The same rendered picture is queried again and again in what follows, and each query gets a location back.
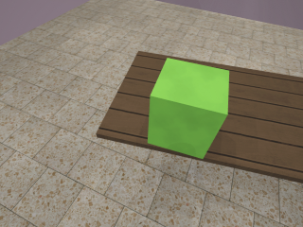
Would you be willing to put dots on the carton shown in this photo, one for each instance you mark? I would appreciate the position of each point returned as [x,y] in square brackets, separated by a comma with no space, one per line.
[188,105]

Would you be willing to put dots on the table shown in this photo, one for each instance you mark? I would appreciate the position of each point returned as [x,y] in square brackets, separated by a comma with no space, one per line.
[263,130]

